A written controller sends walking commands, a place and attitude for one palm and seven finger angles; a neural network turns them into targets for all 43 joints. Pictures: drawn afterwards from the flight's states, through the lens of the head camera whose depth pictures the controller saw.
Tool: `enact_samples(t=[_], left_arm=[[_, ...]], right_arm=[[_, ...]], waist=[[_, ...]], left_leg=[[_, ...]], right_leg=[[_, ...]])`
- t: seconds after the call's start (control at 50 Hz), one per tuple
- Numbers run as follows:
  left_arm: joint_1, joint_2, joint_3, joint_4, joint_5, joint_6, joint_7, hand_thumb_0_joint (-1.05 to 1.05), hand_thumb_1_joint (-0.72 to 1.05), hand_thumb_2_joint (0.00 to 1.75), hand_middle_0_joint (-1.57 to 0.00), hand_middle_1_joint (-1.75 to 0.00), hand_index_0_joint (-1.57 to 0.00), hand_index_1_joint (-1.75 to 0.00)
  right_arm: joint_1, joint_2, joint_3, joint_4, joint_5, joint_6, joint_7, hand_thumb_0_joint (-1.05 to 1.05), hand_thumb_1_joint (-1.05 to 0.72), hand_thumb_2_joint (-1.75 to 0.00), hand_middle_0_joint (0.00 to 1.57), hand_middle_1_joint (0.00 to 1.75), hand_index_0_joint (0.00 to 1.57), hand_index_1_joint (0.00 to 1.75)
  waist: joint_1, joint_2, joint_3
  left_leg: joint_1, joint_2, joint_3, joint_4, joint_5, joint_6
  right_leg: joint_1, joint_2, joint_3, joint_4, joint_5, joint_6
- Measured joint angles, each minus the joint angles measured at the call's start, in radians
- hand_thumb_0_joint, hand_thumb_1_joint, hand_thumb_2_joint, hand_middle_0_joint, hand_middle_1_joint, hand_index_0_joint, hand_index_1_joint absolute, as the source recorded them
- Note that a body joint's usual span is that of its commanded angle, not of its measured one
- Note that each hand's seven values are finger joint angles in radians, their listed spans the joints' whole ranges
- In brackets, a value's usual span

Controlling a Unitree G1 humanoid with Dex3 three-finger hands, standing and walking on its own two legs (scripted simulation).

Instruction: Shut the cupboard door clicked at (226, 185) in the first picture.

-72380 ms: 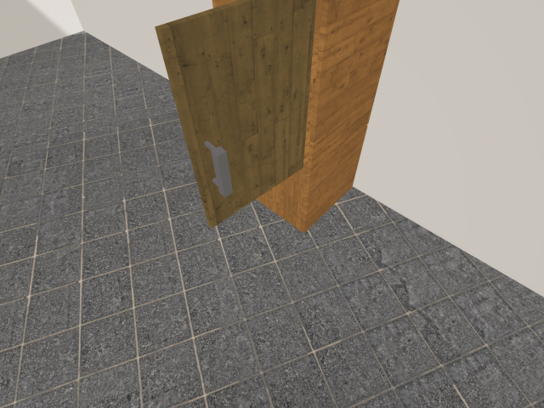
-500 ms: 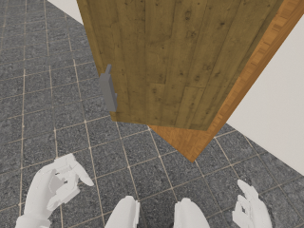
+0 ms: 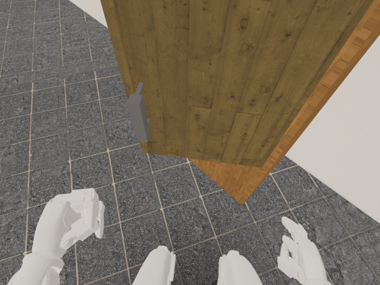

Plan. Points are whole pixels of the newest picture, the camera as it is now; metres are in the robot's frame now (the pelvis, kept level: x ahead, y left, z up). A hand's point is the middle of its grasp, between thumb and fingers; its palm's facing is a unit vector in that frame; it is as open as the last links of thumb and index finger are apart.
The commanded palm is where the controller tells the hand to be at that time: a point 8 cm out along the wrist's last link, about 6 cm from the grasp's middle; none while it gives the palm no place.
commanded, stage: raise the hand and make a fist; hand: left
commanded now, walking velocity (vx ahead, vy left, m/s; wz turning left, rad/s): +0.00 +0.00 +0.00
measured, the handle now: (142, 113) +0.48 +0.16 +0.03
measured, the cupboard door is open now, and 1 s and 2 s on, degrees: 37 37 37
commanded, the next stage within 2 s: bring the fist close to the handle in 0.38 s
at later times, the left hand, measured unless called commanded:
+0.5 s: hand (103, 222) +0.22 +0.18 +0.05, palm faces -0.06 -1.00 -0.05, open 3.1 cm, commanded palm +0.21 +0.23 +0.05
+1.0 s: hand (128, 186) +0.29 +0.15 +0.04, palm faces -0.08 -1.00 -0.03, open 3.1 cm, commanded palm +0.29 +0.20 +0.04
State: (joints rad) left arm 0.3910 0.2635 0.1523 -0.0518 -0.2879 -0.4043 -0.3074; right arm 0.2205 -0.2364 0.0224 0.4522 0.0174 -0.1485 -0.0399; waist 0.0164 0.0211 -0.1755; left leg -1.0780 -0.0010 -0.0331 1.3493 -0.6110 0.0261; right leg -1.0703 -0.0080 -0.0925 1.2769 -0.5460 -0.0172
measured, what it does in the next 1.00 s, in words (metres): stands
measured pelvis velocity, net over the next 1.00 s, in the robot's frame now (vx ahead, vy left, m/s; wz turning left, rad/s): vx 0.00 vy -0.01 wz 0.00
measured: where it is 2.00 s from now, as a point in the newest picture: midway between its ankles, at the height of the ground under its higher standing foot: outside the picture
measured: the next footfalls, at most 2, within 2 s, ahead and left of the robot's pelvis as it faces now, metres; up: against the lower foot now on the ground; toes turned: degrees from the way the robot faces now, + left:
none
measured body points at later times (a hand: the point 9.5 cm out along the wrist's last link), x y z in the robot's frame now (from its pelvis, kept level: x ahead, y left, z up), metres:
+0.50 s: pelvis +0.00 -0.01 +0.00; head +0.08 +0.00 +0.44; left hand +0.22 +0.23 +0.05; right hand +0.19 -0.25 -0.08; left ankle +0.02 +0.10 -0.61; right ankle +0.04 -0.12 -0.62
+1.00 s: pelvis +0.00 -0.01 +0.00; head +0.09 +0.00 +0.44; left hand +0.29 +0.20 +0.04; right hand +0.16 -0.25 -0.09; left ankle +0.02 +0.10 -0.62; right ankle +0.04 -0.12 -0.62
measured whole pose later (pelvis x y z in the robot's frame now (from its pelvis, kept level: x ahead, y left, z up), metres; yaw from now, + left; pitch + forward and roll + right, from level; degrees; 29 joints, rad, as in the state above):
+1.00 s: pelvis +0.00 -0.01 +0.00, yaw +0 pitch +20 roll -2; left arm 0.06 0.23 0.10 0.20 -0.22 -0.41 -0.22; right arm 0.24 -0.26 0.01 0.51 0.01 -0.10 -0.02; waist -0.02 0.03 -0.18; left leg -1.09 0.00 -0.02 1.33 -0.59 0.02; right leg -1.10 -0.01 -0.08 1.28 -0.54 -0.03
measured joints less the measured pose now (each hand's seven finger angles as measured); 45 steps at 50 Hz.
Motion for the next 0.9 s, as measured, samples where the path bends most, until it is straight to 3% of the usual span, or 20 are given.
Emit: enact_samples(t=[0.22,0.54,0.68,0.9], left_arm=[[0.004,-0.004,0.007,0.002,-0.006,-0.006,0.006,0.01,0.90,0.90,-1.30,-1.50,-1.30,-1.50],[-0.006,-0.007,-0.004,0.026,-0.004,-0.027,0.003,0.01,0.90,0.90,-1.30,-1.50,-1.30,-1.50],[-0.128,-0.010,-0.022,0.095,0.012,-0.023,0.014,0.01,0.90,0.90,-1.30,-1.50,-1.30,-1.50],[-0.269,-0.022,-0.032,0.188,0.043,0.016,0.065,0.01,0.90,0.90,-1.30,-1.50,-1.30,-1.50]], right_arm=[[0.019,-0.013,-0.024,0.009,0.003,0.014,0.001,0.02,-0.90,-0.89,0.20,0.30,0.20,0.30],[0.007,-0.010,-0.015,0.001,0.004,0.023,-0.003,0.02,-0.90,-0.89,0.20,0.30,0.20,0.30],[-0.001,-0.020,-0.005,0.015,0.001,0.010,-0.007,0.02,-0.90,-0.89,0.20,0.30,0.20,0.30],[0.014,-0.015,-0.006,0.037,-0.001,0.042,0.011,0.02,-0.90,-0.89,0.20,0.30,0.20,0.30]], waist=[[-0.013,0.003,-0.005],[-0.007,0.004,-0.005],[-0.006,0.005,-0.003],[-0.029,0.003,-0.003]], left_leg=[[0.012,0.003,0.008,-0.013,-0.001,-0.005],[0.006,0.004,0.002,-0.004,0.002,-0.014],[-0.026,0.002,-0.004,0.018,0.001,-0.015],[-0.016,0.003,0.010,-0.007,0.012,-0.012]], right_leg=[[0.003,0.003,0.009,-0.001,-0.003,-0.004],[-0.005,0.004,0.003,0.013,-0.006,-0.014],[-0.033,0.002,-0.004,0.033,-0.007,-0.016],[-0.031,0.003,0.011,0.015,0.004,-0.013]])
